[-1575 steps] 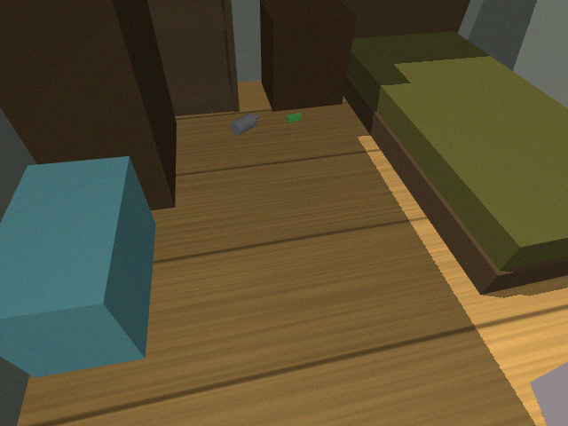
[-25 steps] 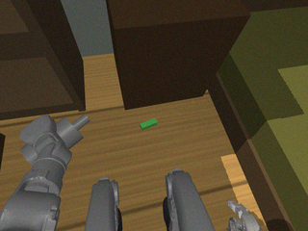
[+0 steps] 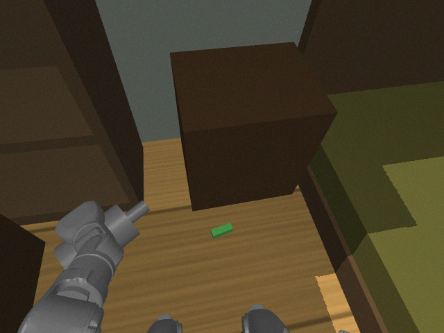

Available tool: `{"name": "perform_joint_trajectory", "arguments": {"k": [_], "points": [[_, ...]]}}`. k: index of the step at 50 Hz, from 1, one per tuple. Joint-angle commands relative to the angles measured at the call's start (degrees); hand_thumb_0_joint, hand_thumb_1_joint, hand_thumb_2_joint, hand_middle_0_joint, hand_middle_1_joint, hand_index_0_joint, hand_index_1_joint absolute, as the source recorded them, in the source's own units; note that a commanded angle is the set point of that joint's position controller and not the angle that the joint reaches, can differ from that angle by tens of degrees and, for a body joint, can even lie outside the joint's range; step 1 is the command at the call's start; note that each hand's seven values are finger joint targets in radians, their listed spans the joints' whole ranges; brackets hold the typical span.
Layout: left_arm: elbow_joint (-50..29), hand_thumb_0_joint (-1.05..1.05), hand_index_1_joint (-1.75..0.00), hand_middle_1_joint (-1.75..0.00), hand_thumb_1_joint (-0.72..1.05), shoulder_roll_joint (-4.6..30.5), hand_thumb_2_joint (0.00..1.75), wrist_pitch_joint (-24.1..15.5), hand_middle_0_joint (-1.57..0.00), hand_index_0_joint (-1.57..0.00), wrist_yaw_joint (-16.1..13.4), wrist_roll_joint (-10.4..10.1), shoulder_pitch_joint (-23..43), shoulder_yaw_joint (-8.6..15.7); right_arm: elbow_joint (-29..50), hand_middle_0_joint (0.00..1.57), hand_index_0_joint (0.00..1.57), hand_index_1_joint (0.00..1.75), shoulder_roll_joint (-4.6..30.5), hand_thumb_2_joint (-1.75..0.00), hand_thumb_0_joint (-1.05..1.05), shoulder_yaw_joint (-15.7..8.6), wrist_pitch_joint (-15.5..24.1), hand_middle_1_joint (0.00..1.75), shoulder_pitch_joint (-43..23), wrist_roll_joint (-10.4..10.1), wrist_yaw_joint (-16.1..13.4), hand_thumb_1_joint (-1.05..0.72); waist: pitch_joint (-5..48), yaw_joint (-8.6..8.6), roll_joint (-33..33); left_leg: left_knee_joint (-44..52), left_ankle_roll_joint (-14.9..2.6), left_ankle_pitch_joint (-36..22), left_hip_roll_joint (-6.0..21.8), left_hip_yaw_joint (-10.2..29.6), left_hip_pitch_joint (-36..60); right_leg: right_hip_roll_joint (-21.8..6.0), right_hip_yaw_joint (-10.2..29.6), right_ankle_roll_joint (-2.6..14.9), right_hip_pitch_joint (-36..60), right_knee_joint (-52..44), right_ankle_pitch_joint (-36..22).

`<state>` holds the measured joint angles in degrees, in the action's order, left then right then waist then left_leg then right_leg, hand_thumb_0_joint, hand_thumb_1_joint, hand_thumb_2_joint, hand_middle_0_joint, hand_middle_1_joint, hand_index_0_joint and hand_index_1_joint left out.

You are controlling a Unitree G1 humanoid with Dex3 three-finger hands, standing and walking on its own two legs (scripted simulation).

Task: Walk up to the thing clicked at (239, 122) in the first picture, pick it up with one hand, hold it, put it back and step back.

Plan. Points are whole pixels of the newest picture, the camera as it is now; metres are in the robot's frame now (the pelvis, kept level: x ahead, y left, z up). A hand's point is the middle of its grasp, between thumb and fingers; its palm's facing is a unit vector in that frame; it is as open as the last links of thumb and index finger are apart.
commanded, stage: lift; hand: left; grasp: from above
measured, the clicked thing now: (109, 233) +0.36 +0.22 -0.12
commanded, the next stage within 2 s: hold in 0.26 s
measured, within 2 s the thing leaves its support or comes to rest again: neither
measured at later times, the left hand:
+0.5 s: hand (85, 229) +0.33 +0.23 -0.03, palm faces -0.34 -0.33 -0.88, open 11.1 cm
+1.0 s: hand (79, 222) +0.34 +0.23 +0.00, palm faces -0.32 -0.32 -0.89, open 11.1 cm
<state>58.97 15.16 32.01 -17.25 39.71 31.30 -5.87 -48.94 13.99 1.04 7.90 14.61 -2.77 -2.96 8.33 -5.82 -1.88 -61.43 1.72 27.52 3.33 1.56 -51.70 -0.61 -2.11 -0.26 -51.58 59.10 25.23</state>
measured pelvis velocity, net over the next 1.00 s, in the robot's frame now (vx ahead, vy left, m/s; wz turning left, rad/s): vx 0.03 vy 0.00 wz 0.00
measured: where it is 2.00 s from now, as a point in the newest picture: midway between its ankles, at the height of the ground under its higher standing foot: outside the picture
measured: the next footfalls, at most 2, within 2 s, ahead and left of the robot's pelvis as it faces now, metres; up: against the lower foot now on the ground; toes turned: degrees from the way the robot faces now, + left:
none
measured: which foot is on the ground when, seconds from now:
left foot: down 0.00-1.00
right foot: down 0.00-1.00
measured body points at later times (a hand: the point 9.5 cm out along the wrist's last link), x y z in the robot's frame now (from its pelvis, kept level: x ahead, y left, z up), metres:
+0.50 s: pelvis +0.02 +0.00 +0.05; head +0.06 -0.01 +0.50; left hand +0.35 +0.24 +0.02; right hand +0.11 -0.25 -0.08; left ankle +0.02 +0.14 -0.66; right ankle +0.03 -0.13 -0.66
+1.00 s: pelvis +0.03 +0.00 +0.06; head +0.05 -0.01 +0.51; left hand +0.35 +0.24 +0.05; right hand +0.14 -0.25 -0.06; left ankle +0.02 +0.14 -0.66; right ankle +0.03 -0.13 -0.66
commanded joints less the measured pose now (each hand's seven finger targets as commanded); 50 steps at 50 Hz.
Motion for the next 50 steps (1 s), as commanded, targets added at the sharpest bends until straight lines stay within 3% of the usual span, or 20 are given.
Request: {"name": "perform_joint_trajectory", "arguments": {"k": [1,15,23,26,27,30,35,36,37,40,42,43,45,46,47,48,49,50], "points": [[-10.23,0.00,-0.61,-0.60,0.60,11.57,0.70,-0.48,-1.00,-1.00,-2.29,3.11,19.40,0.11,4.12,0.20,0.20,0.30,7.96,-0.89,0.00,-2.84,1.59,0.30,3.88,0.18,-0.51,-0.87,21.07,0.14,-3.88,11.77,-1.45,-20.92,-3.10,-1.69,19.82,2.09,-0.75,1.06,17.11,-11.38,-18.75],[-9.03,0.00,-0.65,-0.65,0.57,8.66,0.74,-1.14,-0.96,-0.96,-2.35,2.86,19.99,-1.63,4.51,0.20,0.20,0.30,8.07,-0.89,0.00,-3.20,1.86,0.30,2.59,-0.23,0.80,-0.87,15.33,1.45,-0.05,22.12,-1.67,-22.07,-3.68,-2.48,27.57,1.94,-0.41,0.58,26.99,-20.98,-20.67],[-10.68,0.00,-0.62,-0.61,0.53,8.85,0.67,0.98,-0.94,-0.93,-2.99,3.24,21.60,-1.54,4.98,0.20,0.20,0.30,7.79,-0.89,0.00,-2.94,2.04,0.30,0.47,-0.35,2.21,-0.88,15.39,2.83,-0.52,25.11,-1.59,-24.54,-4.21,-3.37,30.60,1.67,0.14,0.33,31.66,-23.54,-23.94],[-11.21,0.00,-0.60,-0.59,0.55,8.09,0.64,1.52,-0.95,-0.94,-2.55,2.94,22.02,-2.19,5.69,0.20,0.20,0.30,7.86,-0.89,0.00,-2.97,2.19,0.30,-0.33,-0.19,2.80,-0.88,13.88,3.02,-0.88,26.39,-1.43,-24.44,-4.11,-3.37,31.78,1.77,-0.23,0.53,31.74,-24.19,-23.13],[-8.19,0.00,-0.60,-0.60,0.54,7.46,0.65,1.89,-0.95,-0.94,-2.24,2.97,19.54,-2.40,5.83,0.20,0.20,0.30,7.95,-0.89,0.00,-2.85,2.30,0.30,-0.53,-0.14,2.98,-0.88,11.94,2.88,0.92,26.95,-1.49,-23.46,-4.02,-3.15,31.17,1.79,-0.43,0.54,31.55,-24.43,-21.95],[-11.56,0.00,-0.60,-0.59,0.54,8.58,0.66,1.83,-0.96,-0.94,-1.81,3.15,21.10,-2.28,6.60,0.20,0.20,0.30,8.11,-0.89,0.00,-2.96,2.18,0.30,-0.86,-0.24,3.34,-0.88,13.87,3.66,0.09,27.38,-1.58,-24.14,-4.28,-3.46,32.71,1.55,0.03,0.35,33.67,-25.38,-22.79],[-12.99,0.00,-0.61,-0.58,0.50,7.17,0.71,2.73,-0.95,-0.92,-1.11,3.76,20.93,-3.34,7.09,0.20,0.20,0.30,8.06,-0.89,0.00,-2.86,1.95,0.30,-1.57,-0.31,3.95,-0.88,14.19,3.16,1.16,28.05,-1.86,-26.61,-4.15,-3.67,34.33,1.60,0.30,0.15,35.03,-25.97,-26.10],[-14.52,0.00,-0.62,-0.59,0.51,8.65,0.71,2.74,-0.95,-0.92,-1.00,3.79,21.59,-2.62,6.98,0.20,0.20,0.30,8.15,-0.89,0.00,-2.98,2.02,0.30,-1.61,-0.36,4.10,-0.88,15.68,3.96,-0.14,28.14,-1.64,-27.85,-4.21,-3.73,35.01,1.55,0.41,0.25,36.26,-25.60,-26.98],[-14.03,0.00,-0.63,-0.61,0.49,7.25,0.72,3.06,-0.93,-0.91,-0.81,3.67,20.93,-3.36,7.19,0.20,0.20,0.30,7.95,-0.89,0.00,-2.88,2.00,0.30,-1.86,-0.32,4.14,-0.89,15.02,3.83,0.07,28.47,-1.63,-28.03,-4.23,-3.66,35.19,1.57,0.21,0.22,36.18,-26.10,-27.08],[-14.34,0.00,-0.65,-0.62,0.47,8.28,0.75,3.67,-0.93,-0.90,-0.71,4.07,21.09,-3.04,7.27,0.20,0.20,0.30,8.02,-0.89,0.00,-2.80,2.06,0.30,-2.31,-0.39,4.35,-0.89,13.73,4.21,-0.21,28.89,-1.71,-27.54,-4.31,-3.92,34.92,1.52,0.53,0.18,36.25,-26.77,-26.71],[-13.68,0.00,-0.65,-0.61,0.47,7.03,0.76,3.82,-0.93,-0.90,-0.29,4.22,20.49,-3.67,7.20,0.20,0.20,0.30,7.97,-0.89,0.00,-2.76,2.14,0.30,-2.38,-0.32,4.57,-0.88,12.67,3.60,1.56,29.16,-1.88,-27.49,-4.23,-3.72,34.84,1.57,0.61,0.05,36.31,-26.89,-27.01],[-16.05,0.00,-0.65,-0.61,0.47,7.44,0.76,3.62,-0.94,-0.90,-0.11,3.85,21.82,-3.76,7.66,0.20,0.20,0.30,7.97,-0.89,0.00,-2.86,2.18,0.30,-2.83,-0.34,4.56,-0.89,13.67,4.33,-0.01,29.50,-1.75,-27.34,-4.22,-3.89,35.77,1.49,0.47,0.16,36.84,-27.16,-26.54],[-14.52,0.00,-0.68,-0.64,0.46,6.73,0.78,4.08,-0.92,-0.88,0.30,3.92,20.06,-4.12,7.70,0.20,0.20,0.30,7.93,-0.89,0.00,-2.69,2.17,0.30,-2.87,-0.29,4.73,-0.89,12.85,4.16,1.77,29.73,-1.89,-27.59,-4.16,-3.61,35.53,1.61,0.32,0.08,36.80,-27.50,-26.70],[-16.02,0.00,-0.69,-0.65,0.47,8.14,0.80,4.02,-0.92,-0.88,0.34,3.95,21.21,-3.46,7.82,0.20,0.20,0.30,8.19,-0.89,0.00,-2.81,2.20,0.30,-2.97,-0.31,4.87,-0.88,13.13,4.54,0.60,30.01,-1.83,-26.90,-4.17,-3.75,35.68,1.53,0.50,0.16,37.16,-27.60,-25.88],[-13.84,0.00,-0.69,-0.65,0.48,7.47,0.80,4.34,-0.93,-0.90,0.62,3.95,19.48,-3.63,7.69,0.20,0.20,0.30,8.01,-0.89,0.00,-2.65,2.20,0.30,-3.00,-0.29,4.98,-0.89,11.78,4.36,0.74,30.36,-1.80,-26.79,-4.09,-3.63,35.29,1.62,0.29,0.23,36.76,-27.67,-25.51],[-16.85,0.00,-0.70,-0.66,0.48,6.96,0.82,4.18,-0.93,-0.90,0.78,3.86,20.81,-4.23,8.21,0.20,0.20,0.30,7.79,-0.89,0.00,-2.56,2.23,0.30,-3.78,-0.28,4.93,-0.89,12.49,4.86,0.09,30.60,-1.75,-26.25,-4.14,-3.68,36.10,1.55,0.32,0.24,37.09,-28.13,-24.90],[-15.73,0.00,-0.70,-0.67,0.46,7.29,0.83,4.28,-0.93,-0.89,0.85,4.27,20.73,-3.88,8.05,0.20,0.20,0.30,8.06,-0.89,0.00,-2.69,2.20,0.30,-3.55,-0.32,4.97,-0.89,12.75,4.30,0.64,30.52,-1.83,-26.42,-4.09,-3.65,36.20,1.60,0.57,0.20,36.99,-28.11,-25.15],[-15.67,0.00,-0.71,-0.68,0.48,8.26,0.81,4.42,-0.92,-0.89,0.82,4.36,19.71,-3.53,8.23,0.20,0.20,0.30,8.05,-0.89,0.00,-2.61,2.28,0.30,-3.78,-0.22,4.98,-0.89,11.91,4.84,0.79,30.74,-1.74,-26.17,-4.01,-3.51,35.74,1.69,0.40,0.18,37.16,-28.03,-24.57]]}}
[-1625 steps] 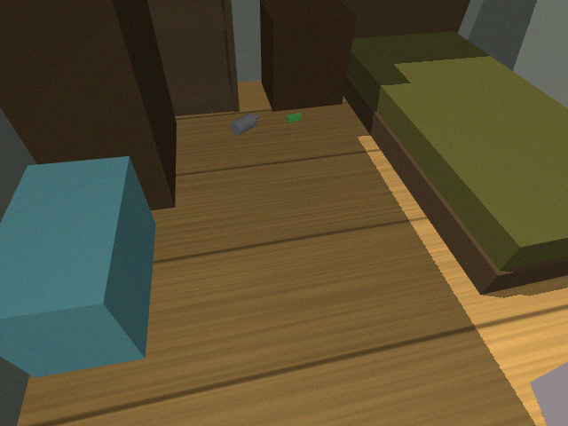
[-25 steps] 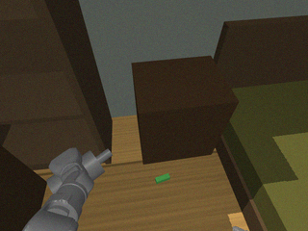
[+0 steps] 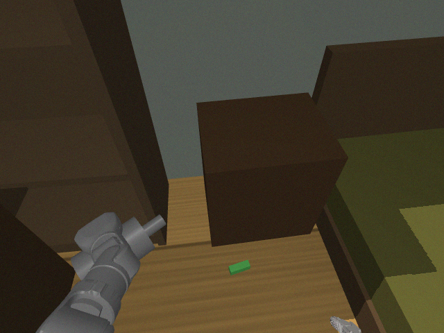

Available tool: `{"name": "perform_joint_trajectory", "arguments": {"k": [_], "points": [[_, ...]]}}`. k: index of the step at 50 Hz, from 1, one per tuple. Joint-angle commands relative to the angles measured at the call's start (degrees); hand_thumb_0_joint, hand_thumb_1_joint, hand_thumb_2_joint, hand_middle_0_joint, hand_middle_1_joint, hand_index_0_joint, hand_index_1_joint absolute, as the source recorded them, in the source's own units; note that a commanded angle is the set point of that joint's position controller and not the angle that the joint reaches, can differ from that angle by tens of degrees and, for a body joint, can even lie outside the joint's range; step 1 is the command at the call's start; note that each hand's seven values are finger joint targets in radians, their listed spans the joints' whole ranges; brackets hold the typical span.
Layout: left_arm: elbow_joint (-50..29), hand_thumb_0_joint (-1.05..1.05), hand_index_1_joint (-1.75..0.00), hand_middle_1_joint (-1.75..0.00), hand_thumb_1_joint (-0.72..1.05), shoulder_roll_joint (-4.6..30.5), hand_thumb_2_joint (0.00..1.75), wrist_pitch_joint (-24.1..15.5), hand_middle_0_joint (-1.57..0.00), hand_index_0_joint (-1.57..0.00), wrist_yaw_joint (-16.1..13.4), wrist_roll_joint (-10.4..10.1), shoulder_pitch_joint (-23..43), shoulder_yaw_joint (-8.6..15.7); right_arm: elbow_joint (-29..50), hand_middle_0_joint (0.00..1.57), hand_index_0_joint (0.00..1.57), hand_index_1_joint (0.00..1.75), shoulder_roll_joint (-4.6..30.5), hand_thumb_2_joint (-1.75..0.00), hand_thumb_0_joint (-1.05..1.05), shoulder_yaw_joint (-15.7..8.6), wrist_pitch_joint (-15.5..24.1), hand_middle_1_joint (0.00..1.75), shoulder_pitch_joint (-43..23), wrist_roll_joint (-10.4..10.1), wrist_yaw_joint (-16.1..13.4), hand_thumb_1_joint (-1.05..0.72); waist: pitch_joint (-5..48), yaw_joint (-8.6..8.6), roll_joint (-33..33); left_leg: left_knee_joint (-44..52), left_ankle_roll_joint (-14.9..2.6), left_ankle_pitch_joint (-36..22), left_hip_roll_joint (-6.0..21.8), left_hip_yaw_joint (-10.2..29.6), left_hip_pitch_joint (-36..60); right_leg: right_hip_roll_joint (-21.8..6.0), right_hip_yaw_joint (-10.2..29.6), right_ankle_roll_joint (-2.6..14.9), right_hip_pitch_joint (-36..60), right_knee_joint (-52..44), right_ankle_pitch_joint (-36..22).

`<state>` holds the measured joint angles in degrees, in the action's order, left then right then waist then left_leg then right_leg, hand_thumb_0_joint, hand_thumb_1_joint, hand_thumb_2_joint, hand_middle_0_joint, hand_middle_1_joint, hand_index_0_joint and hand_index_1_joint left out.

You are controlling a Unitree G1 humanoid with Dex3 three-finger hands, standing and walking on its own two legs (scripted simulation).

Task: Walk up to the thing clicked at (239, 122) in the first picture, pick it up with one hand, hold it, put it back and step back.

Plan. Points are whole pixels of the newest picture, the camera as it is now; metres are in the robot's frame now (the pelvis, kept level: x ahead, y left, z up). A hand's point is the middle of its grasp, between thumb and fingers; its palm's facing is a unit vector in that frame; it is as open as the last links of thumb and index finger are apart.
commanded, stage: hold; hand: left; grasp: from above
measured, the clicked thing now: (125, 245) +0.33 +0.22 -0.08
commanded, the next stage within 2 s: crouch in 1.26 s
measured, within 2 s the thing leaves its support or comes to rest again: neither
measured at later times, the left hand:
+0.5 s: hand (108, 255) +0.29 +0.23 -0.04, palm faces -0.31 -0.32 -0.90, open 11.2 cm
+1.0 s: hand (107, 262) +0.28 +0.23 -0.04, palm faces -0.31 -0.33 -0.89, open 11.2 cm
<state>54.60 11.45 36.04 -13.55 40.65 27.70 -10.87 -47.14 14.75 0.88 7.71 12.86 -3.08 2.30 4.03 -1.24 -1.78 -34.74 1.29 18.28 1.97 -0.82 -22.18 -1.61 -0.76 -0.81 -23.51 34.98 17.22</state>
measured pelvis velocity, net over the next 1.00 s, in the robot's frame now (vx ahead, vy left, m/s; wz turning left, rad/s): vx -0.02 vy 0.00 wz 0.01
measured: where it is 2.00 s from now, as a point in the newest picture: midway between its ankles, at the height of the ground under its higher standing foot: outside the picture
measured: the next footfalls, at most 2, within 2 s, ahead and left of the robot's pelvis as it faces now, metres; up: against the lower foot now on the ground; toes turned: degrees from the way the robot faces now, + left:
none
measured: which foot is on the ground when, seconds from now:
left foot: down 0.00-1.00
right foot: down 0.00-1.00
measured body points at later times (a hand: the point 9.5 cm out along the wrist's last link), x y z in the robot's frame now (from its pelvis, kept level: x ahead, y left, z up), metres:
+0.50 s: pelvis -0.01 +0.00 +0.00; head +0.00 -0.02 +0.45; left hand +0.31 +0.24 +0.01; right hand +0.13 -0.24 -0.12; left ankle -0.01 +0.13 -0.73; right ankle +0.00 -0.13 -0.73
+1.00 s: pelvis -0.02 +0.00 +0.00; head -0.01 -0.02 +0.45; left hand +0.29 +0.24 +0.01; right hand +0.14 -0.23 -0.11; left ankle -0.01 +0.13 -0.73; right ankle +0.00 -0.13 -0.73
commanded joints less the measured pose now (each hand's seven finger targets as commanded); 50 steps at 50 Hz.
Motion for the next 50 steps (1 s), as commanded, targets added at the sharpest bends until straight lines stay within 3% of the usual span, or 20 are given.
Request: {"name": "perform_joint_trajectory", "arguments": {"k": [1,6,13,17,18,20,22,23,26,28,30,33,34,37,39,40,41,50], "points": [[-11.23,0.00,-0.70,-0.67,0.47,11.06,0.82,0.53,-0.93,-0.89,-2.75,3.39,23.09,1.15,6.34,0.20,0.20,0.30,7.24,-0.89,0.00,-2.46,2.45,0.30,-1.95,0.11,-0.14,-0.89,16.76,0.01,0.27,4.12,-1.31,-17.61,-2.58,-1.21,6.67,2.67,-1.11,0.88,9.29,-3.83,-17.10],[-13.31,0.00,-0.74,-0.70,0.47,11.25,0.90,0.88,-0.94,-0.89,-2.14,3.72,23.80,0.87,6.85,0.20,0.20,0.30,7.24,-0.90,0.00,-2.38,2.43,0.30,-2.61,-0.02,0.02,-0.89,17.28,0.28,0.86,4.51,-1.47,-18.06,-2.52,-1.10,7.44,2.75,-1.05,0.80,10.14,-4.25,-17.63],[-14.26,0.00,-0.76,-0.72,0.47,11.87,0.87,1.72,-0.93,-0.89,-1.53,3.92,22.11,0.84,7.40,0.20,0.20,0.30,7.24,-0.90,0.00,-2.01,2.71,0.30,-3.70,0.06,-0.15,-0.89,15.28,0.62,1.10,5.46,-1.49,-15.09,-2.58,-0.97,7.07,2.66,-1.12,0.79,9.69,-5.44,-14.40],[-17.33,0.00,-0.76,-0.72,0.47,11.14,0.88,2.30,-0.93,-0.89,-0.84,3.87,23.31,0.02,7.71,0.20,0.20,0.30,7.13,-0.90,0.00,-1.86,2.74,0.30,-4.69,-0.06,-0.16,-0.89,16.03,0.55,0.39,5.41,-1.46,-16.44,-2.41,-0.94,8.35,2.71,-1.20,0.79,9.90,-5.27,-15.56],[-15.81,0.00,-0.76,-0.72,0.48,12.31,0.89,2.57,-0.93,-0.89,-0.84,4.05,22.31,0.77,7.52,0.20,0.20,0.30,7.28,-0.90,0.00,-1.92,2.74,0.30,-4.42,-0.06,-0.10,-0.89,15.17,0.62,0.36,5.43,-1.48,-15.97,-2.39,-1.00,7.79,2.69,-1.10,0.78,9.82,-5.33,-15.12],[-18.22,0.00,-0.75,-0.71,0.49,10.71,0.88,2.66,-0.95,-0.91,-0.32,3.65,22.66,-0.44,8.21,0.20,0.20,0.30,6.88,-0.90,0.00,-1.54,2.90,0.30,-5.41,0.04,-0.20,-0.89,15.14,0.67,0.02,5.79,-1.50,-14.73,-2.57,-1.02,8.07,2.53,-1.20,0.84,9.91,-5.81,-14.02],[-18.40,0.00,-0.76,-0.72,0.51,12.82,0.88,2.93,-0.95,-0.91,0.05,4.08,22.44,0.76,7.91,0.20,0.20,0.30,7.22,-0.90,0.00,-1.83,2.95,0.30,-5.34,-0.08,-0.24,-0.89,16.30,1.14,-0.37,5.69,-1.44,-15.39,-2.46,-0.96,8.62,2.59,-0.95,0.81,10.30,-5.64,-14.27],[-18.50,0.00,-0.76,-0.72,0.50,11.29,0.87,3.25,-0.95,-0.91,0.30,4.02,21.57,-0.07,8.20,0.20,0.20,0.30,6.95,-0.90,0.00,-1.62,2.98,0.30,-5.69,0.02,-0.19,-0.89,15.84,0.91,0.32,5.65,-1.55,-15.50,-2.55,-0.90,8.38,2.54,-1.05,0.78,10.28,-5.86,-14.54],[-18.43,0.00,-0.74,-0.70,0.51,11.43,0.86,3.59,-0.96,-0.92,0.72,4.20,20.32,-0.29,8.67,0.20,0.20,0.30,6.76,-0.90,0.00,-1.28,3.15,0.30,-6.62,-0.07,-0.35,-0.90,14.37,1.05,1.17,5.74,-1.60,-14.92,-2.56,-0.80,7.73,2.49,-1.15,0.68,10.37,-6.00,-13.88],[-20.03,0.00,-0.75,-0.71,0.51,13.48,0.86,3.77,-0.95,-0.92,0.68,4.49,21.70,0.88,8.54,0.20,0.20,0.30,7.02,-0.90,0.00,-1.49,3.16,0.30,-6.38,-0.04,-0.33,-0.89,15.78,1.55,-0.15,5.66,-1.52,-15.38,-2.58,-0.89,8.12,2.53,-0.92,0.67,10.54,-5.66,-14.33],[-19.28,0.00,-0.73,-0.70,0.53,10.38,0.84,4.39,-0.97,-0.93,1.30,4.14,20.06,-0.93,8.79,0.20,0.20,0.30,6.78,-0.90,0.00,-1.22,3.32,0.30,-7.06,0.02,-0.31,-0.89,14.27,0.91,0.23,6.00,-1.42,-14.88,-2.31,-0.66,8.41,2.62,-1.21,0.85,9.85,-5.85,-13.49],[-21.19,0.00,-0.75,-0.72,0.56,11.95,0.84,4.67,-0.98,-0.95,1.44,4.03,21.42,-0.19,9.10,0.20,0.20,0.30,6.71,-0.90,0.00,-1.17,3.66,0.30,-7.46,-0.08,-0.50,-0.89,14.74,1.51,-0.14,5.97,-1.47,-13.64,-2.52,-0.80,8.20,2.50,-0.99,0.74,9.97,-6.21,-12.33],[-19.40,0.00,-0.73,-0.70,0.55,10.80,0.83,4.91,-0.98,-0.94,1.72,3.94,19.55,-0.67,9.03,0.20,0.20,0.30,6.60,-0.90,0.00,-1.05,3.71,0.30,-7.71,0.01,-0.45,-0.89,13.48,1.04,1.70,5.90,-1.69,-13.26,-2.55,-0.60,7.53,2.45,-1.01,0.61,9.89,-6.39,-12.14],[-21.16,0.00,-0.73,-0.71,0.57,10.88,0.82,4.83,-0.99,-0.96,2.23,4.04,21.98,-1.07,9.07,0.20,0.20,0.30,6.62,-0.90,0.00,-1.06,4.00,0.30,-7.70,-0.08,-0.64,-0.90,14.43,0.83,1.21,5.71,-1.86,-13.40,-2.68,-0.83,8.05,2.25,-0.84,0.45,9.67,-6.39,-12.60],[-22.16,0.00,-0.72,-0.69,0.57,12.50,0.81,4.93,-0.99,-0.96,2.09,4.53,20.22,-0.17,9.25,0.20,0.20,0.30,6.65,-0.90,0.00,-0.95,4.01,0.30,-8.11,-0.12,-0.82,-0.90,15.07,1.66,0.73,5.67,-1.69,-13.73,-2.88,-0.94,8.48,2.15,-0.76,0.48,10.07,-6.37,-12.61],[-19.75,0.00,-0.71,-0.68,0.58,12.38,0.80,5.15,-1.00,-0.97,2.07,4.72,19.32,-0.22,9.06,0.20,0.20,0.30,6.70,-0.90,0.00,-0.96,3.98,0.30,-7.87,0.03,-0.79,-0.90,13.57,1.13,1.45,5.78,-1.74,-13.28,-2.64,-0.78,7.68,2.31,-0.90,0.52,9.57,-6.30,-12.11],[-22.21,0.00,-0.71,-0.69,0.59,11.20,0.80,4.90,-1.01,-0.98,2.20,4.52,20.50,-1.01,9.30,0.20,0.20,0.30,6.45,-0.90,0.00,-0.85,4.08,0.30,-8.39,0.06,-0.86,-0.89,13.53,1.31,0.52,6.01,-1.66,-13.03,-2.63,-0.84,7.89,2.27,-1.01,0.64,9.48,-6.35,-11.84],[-21.79,0.00,-0.73,-0.71,0.65,11.37,0.82,5.30,-1.04,-1.02,1.89,5.02,20.23,-1.02,9.07,0.20,0.20,0.30,6.15,-0.90,0.00,-0.73,4.51,0.30,-8.73,-0.01,-1.19,-0.90,15.57,1.39,1.10,5.33,-1.75,-13.54,-2.77,-0.69,7.88,2.15,-0.85,0.54,10.32,-6.23,-12.42]]}}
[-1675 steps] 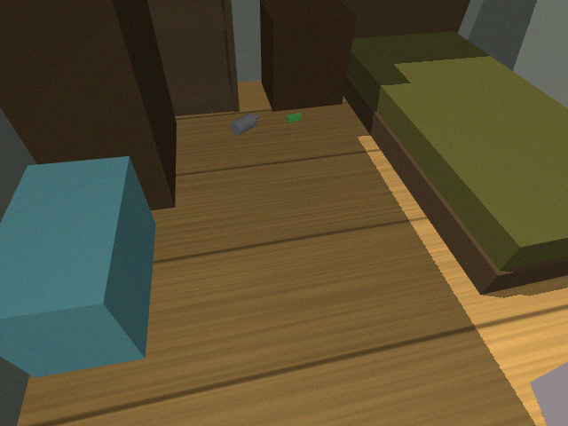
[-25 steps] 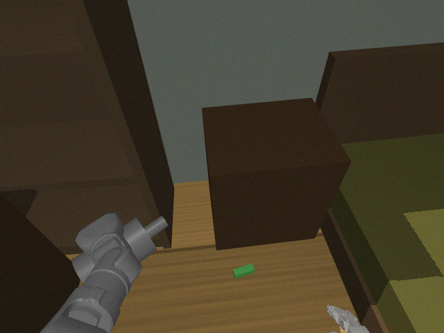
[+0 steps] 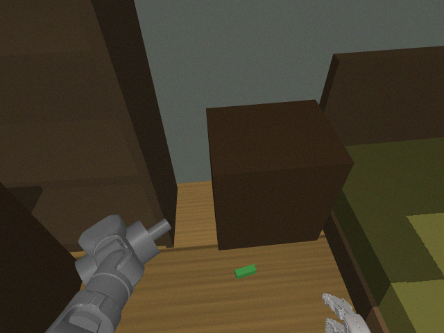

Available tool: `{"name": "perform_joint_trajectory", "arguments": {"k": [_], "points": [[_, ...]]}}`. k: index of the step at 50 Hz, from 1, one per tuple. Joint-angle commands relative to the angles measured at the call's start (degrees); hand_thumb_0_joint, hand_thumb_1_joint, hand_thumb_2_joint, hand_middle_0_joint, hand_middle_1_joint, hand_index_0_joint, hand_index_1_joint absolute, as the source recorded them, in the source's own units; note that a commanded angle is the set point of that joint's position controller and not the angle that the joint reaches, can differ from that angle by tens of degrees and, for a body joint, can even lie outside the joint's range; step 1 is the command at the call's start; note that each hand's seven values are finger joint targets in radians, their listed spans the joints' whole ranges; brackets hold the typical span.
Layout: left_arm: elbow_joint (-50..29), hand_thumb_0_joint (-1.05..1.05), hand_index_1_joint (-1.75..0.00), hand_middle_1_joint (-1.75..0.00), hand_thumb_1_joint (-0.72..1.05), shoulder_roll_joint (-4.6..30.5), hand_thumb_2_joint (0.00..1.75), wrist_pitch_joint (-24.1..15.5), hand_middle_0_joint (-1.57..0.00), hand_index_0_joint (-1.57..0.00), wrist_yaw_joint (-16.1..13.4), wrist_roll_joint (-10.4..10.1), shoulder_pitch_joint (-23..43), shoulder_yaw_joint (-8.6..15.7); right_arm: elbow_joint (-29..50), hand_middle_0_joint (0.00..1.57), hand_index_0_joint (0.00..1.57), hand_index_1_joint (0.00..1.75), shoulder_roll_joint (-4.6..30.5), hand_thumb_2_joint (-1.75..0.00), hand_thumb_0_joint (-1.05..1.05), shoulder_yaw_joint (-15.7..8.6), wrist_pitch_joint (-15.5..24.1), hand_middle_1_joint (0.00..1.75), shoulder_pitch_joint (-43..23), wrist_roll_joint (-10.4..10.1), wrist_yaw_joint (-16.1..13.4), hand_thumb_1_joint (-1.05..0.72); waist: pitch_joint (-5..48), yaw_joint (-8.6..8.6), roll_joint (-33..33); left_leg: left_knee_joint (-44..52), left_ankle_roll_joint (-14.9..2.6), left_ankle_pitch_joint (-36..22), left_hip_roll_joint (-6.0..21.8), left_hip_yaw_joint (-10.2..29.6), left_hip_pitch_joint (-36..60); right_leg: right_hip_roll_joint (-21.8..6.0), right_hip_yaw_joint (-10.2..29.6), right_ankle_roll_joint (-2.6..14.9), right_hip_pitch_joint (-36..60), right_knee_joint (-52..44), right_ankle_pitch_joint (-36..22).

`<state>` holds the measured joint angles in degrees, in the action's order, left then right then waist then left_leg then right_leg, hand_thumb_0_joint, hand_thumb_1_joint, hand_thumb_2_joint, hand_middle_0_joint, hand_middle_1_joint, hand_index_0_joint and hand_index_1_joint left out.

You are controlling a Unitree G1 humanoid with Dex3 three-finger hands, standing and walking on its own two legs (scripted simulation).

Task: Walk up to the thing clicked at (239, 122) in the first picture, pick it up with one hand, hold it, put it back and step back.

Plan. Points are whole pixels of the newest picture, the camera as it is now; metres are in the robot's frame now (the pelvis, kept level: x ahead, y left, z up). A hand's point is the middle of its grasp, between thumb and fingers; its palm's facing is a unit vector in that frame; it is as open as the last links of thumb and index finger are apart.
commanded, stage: hold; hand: left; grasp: from above
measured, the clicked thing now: (130, 249) +0.32 +0.21 -0.07
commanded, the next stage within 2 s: crouch in 0.26 s
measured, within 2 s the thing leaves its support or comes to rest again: neither
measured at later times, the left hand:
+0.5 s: hand (117, 252) +0.30 +0.23 -0.05, palm faces -0.32 -0.31 -0.90, open 11.2 cm
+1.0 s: hand (138, 271) +0.33 +0.24 -0.23, palm faces -0.33 -0.25 -0.91, open 11.2 cm
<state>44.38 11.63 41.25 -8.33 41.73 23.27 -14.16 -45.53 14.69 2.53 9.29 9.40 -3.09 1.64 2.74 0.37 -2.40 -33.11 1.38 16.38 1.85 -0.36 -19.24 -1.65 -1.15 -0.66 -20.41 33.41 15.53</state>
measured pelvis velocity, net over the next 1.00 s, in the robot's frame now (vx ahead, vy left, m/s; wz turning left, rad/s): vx -0.03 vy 0.01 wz -0.02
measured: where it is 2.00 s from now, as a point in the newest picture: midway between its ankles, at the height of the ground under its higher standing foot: outside the picture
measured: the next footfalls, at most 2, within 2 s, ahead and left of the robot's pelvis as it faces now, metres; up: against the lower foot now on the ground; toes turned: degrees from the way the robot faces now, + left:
none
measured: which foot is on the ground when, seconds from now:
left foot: down 0.00-1.00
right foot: down 0.00-1.00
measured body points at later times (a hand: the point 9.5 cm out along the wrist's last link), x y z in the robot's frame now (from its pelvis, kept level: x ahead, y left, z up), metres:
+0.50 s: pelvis +0.00 +0.00 +0.00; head +0.01 -0.01 +0.45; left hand +0.32 +0.24 +0.00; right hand +0.16 -0.23 -0.11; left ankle +0.01 +0.14 -0.73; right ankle +0.02 -0.13 -0.73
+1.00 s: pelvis -0.03 +0.01 -0.10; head +0.10 +0.03 +0.33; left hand +0.35 +0.25 -0.17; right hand +0.03 -0.27 -0.22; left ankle +0.01 +0.14 -0.73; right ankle +0.02 -0.13 -0.73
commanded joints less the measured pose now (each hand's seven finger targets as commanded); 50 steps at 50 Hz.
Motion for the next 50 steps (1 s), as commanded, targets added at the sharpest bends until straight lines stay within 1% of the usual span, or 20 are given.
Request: {"name": "perform_joint_trajectory", "arguments": {"k": [1,3,6,8,11,14,17,19,20,24,26,29,33,37,42,44,46,47,49,50], "points": [[-12.90,0.00,-0.71,-0.68,0.65,11.10,0.83,-0.07,-1.06,-1.02,-3.23,3.91,25.48,2.10,7.73,0.20,0.20,0.30,6.31,-0.90,0.00,-2.37,2.95,0.30,-5.39,-0.08,-0.53,-0.89,17.28,-0.08,1.32,3.60,-1.80,-11.72,-2.70,-1.21,5.12,2.08,-0.42,0.38,7.75,-4.49,-10.92],[-11.94,0.00,-0.72,-0.69,0.66,12.72,0.82,0.06,-1.07,-1.03,-3.36,3.81,25.59,3.01,7.49,0.20,0.20,0.30,6.47,-0.90,0.00,-2.43,2.92,0.30,-5.17,-0.11,-0.72,-0.90,16.58,-0.02,0.68,3.79,-1.77,-11.56,-2.61,-1.33,5.07,2.22,-0.46,0.44,6.94,-4.68,-10.51],[-10.56,0.00,-0.73,-0.70,0.67,10.21,0.85,0.02,-1.07,-1.04,-3.30,3.82,24.86,1.59,7.54,0.20,0.20,0.30,6.12,-0.90,0.00,-2.28,3.11,0.30,-5.52,0.04,-0.81,-0.89,13.93,-0.40,1.77,4.27,-1.58,-9.31,-2.44,-1.01,3.90,2.46,-0.83,0.61,5.59,-5.16,-7.92],[-12.47,0.00,-0.73,-0.71,0.68,11.46,0.81,0.05,-1.06,-1.04,-3.46,3.61,25.31,2.58,7.48,0.20,0.20,0.30,6.31,-0.90,0.00,-2.65,3.28,0.30,-5.22,-0.03,-0.71,-0.89,16.55,0.11,0.23,4.05,-1.62,-9.77,-2.67,-1.24,4.79,2.25,-0.50,0.64,6.18,-5.12,-8.45],[-11.97,0.00,-0.73,-0.71,0.70,9.77,0.82,0.64,-1.07,-1.05,-3.32,3.41,24.97,1.65,7.17,0.20,0.20,0.30,6.25,-0.90,0.00,-2.60,3.43,0.30,-5.29,-0.02,-0.46,-0.89,16.65,-0.36,0.91,3.59,-1.63,-11.74,-2.43,-1.14,5.28,2.32,-0.56,0.49,6.61,-4.66,-10.41],[-11.29,0.00,-0.74,-0.71,0.67,12.15,0.86,0.57,-1.06,-1.03,-3.58,3.64,24.80,3.02,7.06,0.20,0.20,0.30,6.53,-0.90,0.00,-2.74,3.42,0.30,-4.76,-0.08,-0.62,-0.89,17.72,0.09,0.57,3.20,-1.47,-13.07,-2.39,-1.20,5.46,2.44,-0.50,0.53,7.12,-4.20,-11.66],[-10.98,0.00,-0.74,-0.72,0.72,10.73,0.85,0.62,-1.10,-1.07,-3.67,3.93,25.94,1.87,6.89,0.20,0.20,0.30,6.36,-0.90,0.00,-2.58,3.40,0.30,-4.96,-0.06,-0.65,-0.89,16.78,-0.30,0.67,3.47,-1.35,-12.97,-2.17,-0.94,5.27,2.69,-0.83,0.64,6.29,-4.04,-11.37],[-12.25,0.00,-0.74,-0.76,0.59,10.72,0.79,0.46,-0.97,-0.95,-3.78,3.75,25.73,2.15,6.94,0.20,0.20,0.30,6.50,-0.88,0.00,-2.72,3.43,0.30,-4.85,-0.04,-0.58,-0.83,17.42,-0.04,0.07,3.60,-1.29,-13.54,-2.02,-0.89,6.03,2.69,-0.95,0.81,6.67,-3.90,-11.66],[-9.85,0.00,-0.70,-0.73,0.60,9.42,0.71,0.60,-0.94,-0.97,-3.62,3.64,24.42,1.66,6.80,0.20,0.20,0.30,6.32,-0.89,0.00,-2.70,3.41,0.30,-4.81,0.07,-0.53,-0.86,16.24,-0.35,1.44,3.42,-1.41,-13.95,-2.03,-0.77,5.14,2.72,-1.01,0.70,6.48,-3.93,-12.13],[-8.27,0.00,-0.71,-0.75,0.61,9.03,0.70,0.09,-0.94,-0.97,-4.37,3.29,22.96,1.90,6.78,0.20,0.20,0.30,6.42,-0.89,0.00,-2.79,3.70,0.30,-4.15,0.28,-0.29,-0.86,13.93,-0.36,2.55,3.34,-1.56,-11.69,-2.35,-1.21,3.48,2.36,-0.81,0.57,5.97,-4.45,-10.46],[-6.30,0.00,-0.69,-0.73,0.61,8.10,0.69,-0.70,-0.94,-0.98,-5.16,3.32,23.53,1.85,6.23,0.20,0.20,0.30,6.48,-0.89,0.00,-2.95,3.77,0.30,-3.13,0.51,-0.12,-0.86,13.40,-1.15,2.98,3.34,-1.40,-11.56,-2.03,-0.92,3.62,2.54,-1.00,0.70,4.54,-4.02,-10.04],[-2.05,0.00,-0.74,-0.78,0.61,8.22,0.72,-1.84,-0.94,-0.98,-7.28,3.55,23.81,2.89,5.69,0.20,0.20,0.30,6.68,-0.89,0.00,-3.30,3.74,0.30,-1.54,0.70,0.15,-0.87,12.88,-1.39,3.00,2.85,-1.24,-10.17,-2.07,-0.96,2.31,2.44,-0.85,0.79,3.66,-3.59,-8.82],[3.59,0.00,-0.74,-0.78,0.60,7.78,0.71,-3.91,-0.93,-0.97,-10.29,3.27,27.09,3.65,4.04,0.20,0.20,0.30,7.03,-0.89,0.00,-3.98,3.78,0.30,1.33,0.94,0.54,-0.87,13.39,-3.12,2.95,1.02,-0.99,-9.85,-1.84,-1.10,0.58,2.42,-0.57,0.86,1.07,-1.85,-9.10],[10.65,0.00,-0.75,-0.80,0.56,7.80,0.69,-7.90,-0.89,-0.93,-13.79,3.73,29.43,5.54,2.20,0.20,0.20,0.30,7.39,-0.89,0.00,-4.88,3.62,0.30,4.68,1.68,1.15,-0.87,14.06,-5.01,3.81,-5.88,-1.12,-7.85,-2.07,-1.74,-7.41,1.79,0.57,0.81,-4.71,3.27,-8.65],[18.26,0.00,-0.71,-0.74,0.53,9.56,0.72,-12.60,-0.91,-0.94,-21.23,5.96,35.25,9.70,1.74,0.20,0.20,0.30,7.77,-0.89,0.00,-6.02,3.09,0.30,6.59,3.89,2.60,-0.87,20.97,-5.67,1.66,-20.43,-0.40,-4.70,-1.42,-1.93,-22.60,1.97,0.68,1.68,-18.42,17.83,-6.11],[20.77,0.00,-0.69,-0.71,0.50,10.31,0.72,-13.31,-0.90,-0.92,-24.34,5.39,38.62,11.65,1.57,0.20,0.20,0.30,7.75,-0.89,0.00,-6.38,3.06,0.30,7.20,4.62,3.18,-0.87,25.84,-6.42,-1.28,-25.93,0.08,-4.32,-1.12,-1.84,-27.30,2.28,0.35,2.16,-23.80,23.80,-5.92],[22.92,0.00,-0.69,-0.70,0.46,13.48,0.79,-13.52,-0.89,-0.89,-26.54,5.13,42.11,14.23,1.08,0.20,0.20,0.30,8.32,-0.89,0.00,-6.58,2.79,0.30,7.24,5.10,3.70,-0.87,30.45,-6.17,-5.09,-30.87,0.59,-4.39,-0.82,-1.24,-30.18,2.81,-0.16,2.74,-30.67,28.91,-5.12],[24.09,0.00,-0.69,-0.69,0.46,12.79,0.79,-13.68,-0.91,-0.90,-27.12,4.31,43.19,14.30,1.12,0.20,0.20,0.30,8.37,-0.89,0.00,-6.61,2.77,0.30,7.21,5.26,3.98,-0.87,32.01,-7.22,-4.78,-32.73,0.40,-3.57,-0.93,-0.77,-32.99,2.91,-0.56,2.77,-32.18,30.85,-4.64],[26.00,0.00,-0.67,-0.65,0.47,15.83,0.82,-13.99,-0.94,-0.92,-28.28,3.82,45.76,16.13,0.63,0.20,0.20,0.30,9.11,-0.89,0.00,-6.63,2.64,0.30,7.14,5.64,4.28,-0.87,34.64,-7.26,-6.05,-36.28,0.48,-2.79,-0.69,-0.11,-37.02,3.31,-1.24,3.21,-36.99,34.93,-3.31],[26.60,0.00,-0.68,-0.66,0.49,15.61,0.84,-14.22,-0.96,-0.94,-28.54,2.96,46.89,16.50,0.67,0.20,0.20,0.30,9.05,-0.89,0.00,-6.50,2.70,0.30,7.20,5.83,4.48,-0.87,36.51,-7.98,-6.34,-38.01,0.38,-2.04,-0.77,-0.07,-39.37,3.25,-1.44,3.26,-37.90,36.70,-2.89]]}}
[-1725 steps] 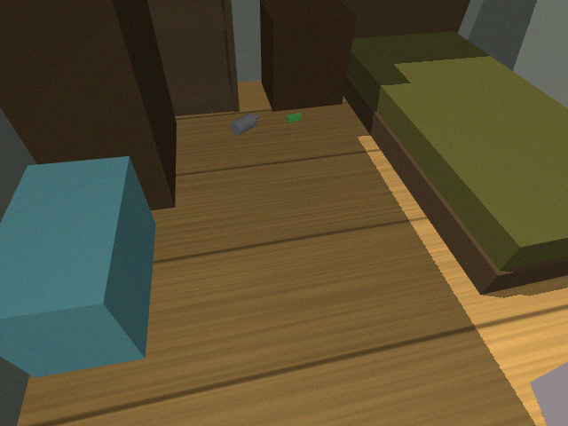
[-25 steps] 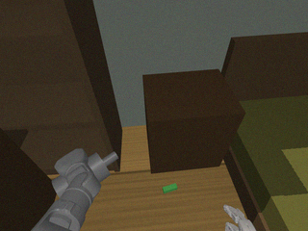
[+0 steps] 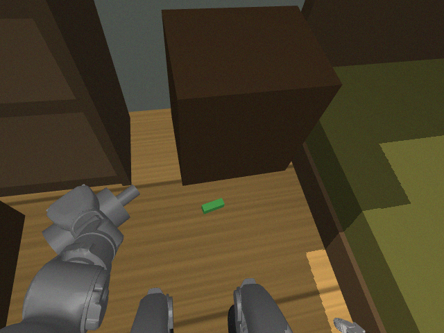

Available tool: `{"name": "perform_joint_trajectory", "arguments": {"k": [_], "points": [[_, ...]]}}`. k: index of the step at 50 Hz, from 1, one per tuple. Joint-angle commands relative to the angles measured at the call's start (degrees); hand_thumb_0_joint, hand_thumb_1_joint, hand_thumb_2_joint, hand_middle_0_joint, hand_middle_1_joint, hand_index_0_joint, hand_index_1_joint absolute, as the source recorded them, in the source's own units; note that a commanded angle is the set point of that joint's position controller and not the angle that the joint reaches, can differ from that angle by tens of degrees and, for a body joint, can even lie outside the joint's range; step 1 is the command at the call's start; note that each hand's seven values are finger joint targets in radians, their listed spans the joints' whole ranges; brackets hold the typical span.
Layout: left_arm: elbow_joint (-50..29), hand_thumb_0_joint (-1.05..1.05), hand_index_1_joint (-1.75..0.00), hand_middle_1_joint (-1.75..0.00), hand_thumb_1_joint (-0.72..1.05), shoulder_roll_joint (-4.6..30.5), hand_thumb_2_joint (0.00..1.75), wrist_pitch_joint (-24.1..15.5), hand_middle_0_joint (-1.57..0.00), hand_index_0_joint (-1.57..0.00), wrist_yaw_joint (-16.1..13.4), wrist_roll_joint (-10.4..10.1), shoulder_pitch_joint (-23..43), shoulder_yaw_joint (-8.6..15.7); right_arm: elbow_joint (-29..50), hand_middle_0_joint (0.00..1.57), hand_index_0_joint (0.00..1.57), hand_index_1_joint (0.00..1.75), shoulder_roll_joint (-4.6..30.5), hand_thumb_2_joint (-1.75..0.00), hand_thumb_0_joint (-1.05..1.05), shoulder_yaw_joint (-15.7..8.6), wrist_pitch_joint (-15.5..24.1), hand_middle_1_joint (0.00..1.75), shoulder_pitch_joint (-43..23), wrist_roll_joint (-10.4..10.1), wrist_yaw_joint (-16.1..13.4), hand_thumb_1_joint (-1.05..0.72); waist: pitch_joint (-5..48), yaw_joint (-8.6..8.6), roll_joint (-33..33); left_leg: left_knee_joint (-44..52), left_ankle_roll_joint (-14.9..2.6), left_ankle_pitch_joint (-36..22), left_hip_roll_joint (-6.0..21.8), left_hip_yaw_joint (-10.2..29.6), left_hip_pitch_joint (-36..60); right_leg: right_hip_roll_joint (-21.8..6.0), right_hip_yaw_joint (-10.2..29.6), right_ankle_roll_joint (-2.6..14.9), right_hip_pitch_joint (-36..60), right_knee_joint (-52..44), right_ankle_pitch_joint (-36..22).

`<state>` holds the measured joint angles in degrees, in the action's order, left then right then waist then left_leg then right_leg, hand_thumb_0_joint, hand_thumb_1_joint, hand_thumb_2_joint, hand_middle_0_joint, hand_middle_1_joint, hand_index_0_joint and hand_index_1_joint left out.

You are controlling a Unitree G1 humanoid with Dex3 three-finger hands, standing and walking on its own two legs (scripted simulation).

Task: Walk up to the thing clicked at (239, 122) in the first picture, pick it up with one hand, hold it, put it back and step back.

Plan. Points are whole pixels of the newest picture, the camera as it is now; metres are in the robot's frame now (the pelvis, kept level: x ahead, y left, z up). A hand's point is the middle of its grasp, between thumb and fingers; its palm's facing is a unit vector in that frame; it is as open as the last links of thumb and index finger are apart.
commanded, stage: crouch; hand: left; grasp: from above
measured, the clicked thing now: (99, 216) +0.38 +0.23 -0.15
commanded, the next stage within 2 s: lower in 1.44 s
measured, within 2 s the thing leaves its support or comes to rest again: neither
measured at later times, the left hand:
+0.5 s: hand (113, 228) +0.41 +0.25 -0.34, palm faces -0.31 -0.30 -0.90, open 11.1 cm
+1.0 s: hand (120, 228) +0.43 +0.25 -0.43, palm faces -0.30 -0.31 -0.90, open 11.1 cm
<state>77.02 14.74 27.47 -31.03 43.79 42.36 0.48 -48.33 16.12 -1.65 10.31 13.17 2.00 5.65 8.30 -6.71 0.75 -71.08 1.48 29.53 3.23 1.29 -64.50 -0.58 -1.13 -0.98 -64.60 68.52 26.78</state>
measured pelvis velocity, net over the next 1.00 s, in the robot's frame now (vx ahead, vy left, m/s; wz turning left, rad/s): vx -0.05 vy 0.00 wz -0.05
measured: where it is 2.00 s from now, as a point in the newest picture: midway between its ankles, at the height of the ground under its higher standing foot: outside the picture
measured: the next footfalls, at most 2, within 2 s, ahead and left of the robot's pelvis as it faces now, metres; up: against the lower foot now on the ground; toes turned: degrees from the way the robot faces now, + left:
none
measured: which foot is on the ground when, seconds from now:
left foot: down 0.00-1.00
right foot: down 0.00-1.00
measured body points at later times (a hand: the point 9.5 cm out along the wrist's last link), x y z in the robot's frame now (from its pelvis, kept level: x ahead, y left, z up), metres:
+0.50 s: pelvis -0.03 +0.00 -0.19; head +0.18 +0.02 +0.21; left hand +0.42 +0.26 -0.29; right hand +0.02 -0.25 -0.32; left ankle +0.03 +0.13 -0.63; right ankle +0.05 -0.13 -0.63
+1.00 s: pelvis -0.05 +0.00 -0.28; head +0.19 +0.02 +0.10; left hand +0.45 +0.26 -0.38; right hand -0.04 -0.27 -0.39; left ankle +0.03 +0.13 -0.63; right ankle +0.05 -0.13 -0.63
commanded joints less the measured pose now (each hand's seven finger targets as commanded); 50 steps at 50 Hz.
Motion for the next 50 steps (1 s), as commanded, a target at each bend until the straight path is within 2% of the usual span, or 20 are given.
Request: {"name": "perform_joint_trajectory", "arguments": {"k": [1,3,6,8,14,16,17,21,24,25,26,29,33,36,39,41,42,44,46,50], "points": [[-5.83,0.00,-0.70,-0.68,0.47,12.41,0.87,-0.66,-0.95,-0.92,-5.80,0.35,29.17,1.94,3.55,0.20,0.20,0.30,7.97,-0.89,0.00,-2.48,1.74,0.30,3.62,0.85,0.59,-0.87,32.52,-1.40,-9.36,-1.27,0.26,-13.45,-1.96,-1.27,4.27,2.37,-2.04,3.61,3.81,3.37,-12.29],[-4.03,0.00,-0.70,-0.68,0.49,15.76,0.87,-0.83,-0.95,-0.93,-5.86,0.33,29.23,3.88,3.05,0.20,0.20,0.30,8.47,-0.89,0.00,-2.67,1.66,0.30,3.24,1.07,0.77,-0.87,35.55,-0.84,-11.00,-4.18,0.22,-11.96,-2.00,-1.39,1.04,2.31,-2.05,3.57,1.43,6.22,-10.54],[-3.65,0.00,-0.70,-0.68,0.53,17.58,0.86,-1.09,-0.99,-0.97,-5.28,0.10,30.07,5.26,2.30,0.20,0.20,0.30,8.44,-0.89,0.00,-2.56,1.63,0.30,3.92,1.46,1.10,-0.87,38.46,-2.36,-11.21,-8.77,-0.10,-10.17,-1.90,-1.46,-3.88,2.18,-2.48,3.31,-0.91,10.20,-9.91],[-4.72,0.00,-0.67,-0.65,0.55,20.46,0.84,-1.89,-1.02,-1.00,-4.06,0.16,30.70,6.37,2.15,0.20,0.20,0.30,8.15,-0.89,0.00,-2.29,1.75,0.30,4.09,1.63,1.20,-0.88,39.13,-2.78,-10.66,-11.75,-0.80,-6.85,-1.89,-1.39,-8.40,2.16,-2.49,3.06,-3.08,12.15,-7.15],[-6.07,0.00,-0.58,-0.58,0.52,25.31,0.70,-5.25,-0.98,-0.98,-1.34,3.23,32.88,7.37,1.95,0.20,0.20,0.30,7.20,-0.89,0.00,-1.40,2.02,0.30,4.28,2.26,0.82,-0.88,39.76,-4.47,-10.57,-20.69,-2.08,-1.26,-2.02,-1.31,-18.44,2.02,-2.01,2.46,-10.89,18.13,-1.46],[-5.80,0.00,-0.57,-0.57,0.52,24.24,0.68,-6.22,-0.98,-0.98,-1.04,3.66,33.35,7.18,1.78,0.20,0.20,0.30,7.48,-0.89,0.00,-1.24,2.38,0.30,4.77,2.53,0.83,-0.88,40.49,-4.95,-12.22,-22.59,-1.83,-0.87,-1.99,-0.94,-18.66,1.73,-2.73,2.64,-14.60,20.81,-0.84],[-6.53,0.00,-0.57,-0.57,0.51,26.09,0.66,-6.66,-0.97,-0.97,-1.11,4.26,34.28,7.85,1.65,0.20,0.20,0.30,7.97,-0.89,0.00,-1.17,2.49,0.30,4.92,2.67,0.74,-0.88,41.35,-4.96,-13.47,-23.33,-1.67,-1.12,-1.96,-0.72,-18.36,1.61,-2.98,2.68,-16.11,22.01,-0.85],[-6.72,0.00,-0.57,-0.57,0.50,26.20,0.66,-7.06,-0.97,-0.97,-1.70,5.00,36.57,8.23,0.84,0.20,0.20,0.30,8.78,-0.89,0.00,-0.94,2.74,0.30,6.22,2.98,0.59,-0.88,43.42,-6.24,-15.18,-26.39,-1.23,-3.17,-1.86,0.09,-18.05,1.30,-3.99,2.79,-20.65,26.53,-3.00],[-4.45,0.00,-0.56,-0.55,0.51,25.23,0.68,-7.16,-0.99,-0.98,-1.33,5.12,36.87,7.80,0.16,0.20,0.20,0.30,9.42,-0.89,0.00,-0.80,2.90,0.30,7.02,3.28,0.75,-0.89,41.48,-7.12,-15.61,-28.95,-1.21,-3.24,-1.90,0.45,-20.03,1.05,-4.21,2.76,-24.69,28.88,-3.22],[-7.18,0.00,-0.58,-0.58,0.51,26.17,0.68,-7.50,-0.99,-0.99,-1.10,5.15,38.83,8.06,0.01,0.20,0.20,0.30,9.17,-0.89,0.00,-0.89,3.12,0.30,7.17,3.49,0.93,-0.89,42.96,-7.27,-17.04,-29.73,-1.17,-3.80,-1.90,0.39,-19.40,0.91,-4.16,2.72,-25.00,29.90,-3.62],[-6.19,0.00,-0.57,-0.57,0.51,27.78,0.69,-7.33,-1.00,-0.99,-1.16,5.53,37.57,8.81,0.21,0.20,0.20,0.30,9.99,-0.90,0.00,-0.88,3.08,0.30,7.43,3.47,1.12,-0.89,43.81,-6.29,-16.84,-30.13,-1.02,-4.29,-1.85,0.54,-19.09,0.94,-4.41,2.83,-25.48,30.86,-3.78],[-6.33,0.00,-0.60,-0.60,0.54,25.45,0.72,-6.71,-1.02,-1.01,-1.10,5.80,39.44,8.29,0.31,0.20,0.20,0.30,10.26,-0.90,0.00,-0.99,3.23,0.30,7.77,3.99,1.66,-0.89,43.53,-7.50,-18.81,-31.86,-0.66,-5.66,-1.79,0.78,-18.21,0.74,-4.71,2.96,-28.58,33.15,-4.84],[-3.07,0.00,-0.63,-0.61,0.54,28.26,0.77,-6.32,-1.03,-1.02,-1.75,6.27,39.27,9.95,0.27,0.20,0.20,0.30,11.26,-0.90,0.00,-0.68,3.34,0.30,8.39,4.19,2.35,-0.89,42.48,-7.15,-18.78,-34.78,-0.79,-6.49,-1.92,0.59,-22.10,0.72,-4.55,2.91,-30.85,36.20,-6.04],[-1.97,0.00,-0.62,-0.61,0.57,29.19,0.76,-6.70,-1.05,-1.04,-0.96,6.74,39.97,10.06,0.15,0.20,0.20,0.30,11.30,-0.90,0.00,-0.57,3.65,0.30,8.98,4.60,3.15,-0.90,41.67,-8.04,-17.22,-37.54,-1.35,-6.69,-2.19,-0.16,-25.51,0.82,-4.17,2.50,-30.03,37.36,-6.91],[-1.21,0.00,-0.63,-0.63,0.61,30.27,0.74,-7.28,-1.07,-1.07,-0.34,7.21,40.40,10.65,0.50,0.20,0.20,0.30,11.63,-0.90,0.00,-0.59,3.95,0.30,9.01,4.90,3.80,-0.90,39.58,-7.93,-18.12,-38.88,-1.37,-5.40,-2.26,-0.37,-27.33,0.94,-4.22,2.54,-32.44,38.72,-5.08],[-0.51,0.00,-0.65,-0.65,0.62,31.95,0.74,-7.73,-1.07,-1.07,-0.67,7.95,41.76,11.32,0.44,0.20,0.20,0.30,12.28,-0.90,0.00,-0.63,4.12,0.30,9.26,5.11,4.24,-0.90,40.84,-8.17,-17.93,-40.20,-1.61,-5.20,-2.35,-0.64,-28.80,1.05,-4.16,2.42,-32.24,39.74,-5.30],[0.96,0.00,-0.67,-0.68,0.64,31.04,0.74,-7.74,-1.08,-1.08,-0.70,7.70,41.53,11.10,0.36,0.20,0.20,0.30,12.19,-0.90,0.00,-0.65,4.27,0.30,9.58,5.31,4.48,-0.90,40.13,-8.87,-16.39,-41.01,-1.81,-4.39,-2.36,-0.94,-30.42,1.24,-4.09,2.20,-31.86,39.65,-4.88],[0.46,0.00,-0.67,-0.67,0.64,34.89,0.76,-8.05,-1.08,-1.08,-1.37,7.82,43.08,12.98,0.17,0.20,0.20,0.30,12.96,-0.90,0.00,-0.64,4.51,0.30,9.50,5.35,4.71,-0.90,40.91,-7.60,-18.12,-41.31,-1.76,-3.05,-2.50,-1.10,-31.68,1.16,-4.13,2.30,-33.41,40.67,-3.02],[1.45,0.00,-0.67,-0.67,0.64,32.89,0.75,-8.38,-1.08,-1.08,-1.24,7.84,44.49,11.83,-0.19,0.20,0.20,0.30,12.27,-0.90,0.00,-0.71,4.68,0.30,9.32,5.70,4.90,-0.90,39.45,-8.85,-18.10,-42.33,-1.86,-1.28,-2.36,-1.35,-32.42,1.60,-4.32,2.30,-34.40,40.76,-1.31],[2.52,0.00,-0.67,-0.68,0.66,35.41,0.76,-9.22,-1.09,-1.10,-0.72,8.23,45.85,12.27,-0.73,0.20,0.20,0.30,12.21,-0.90,0.00,-0.22,5.03,0.30,10.04,5.96,5.25,-0.90,39.72,-9.30,-16.95,-45.02,-2.32,-0.82,-2.51,-1.75,-35.15,1.76,-3.97,1.95,-33.98,41.86,-1.01]]}}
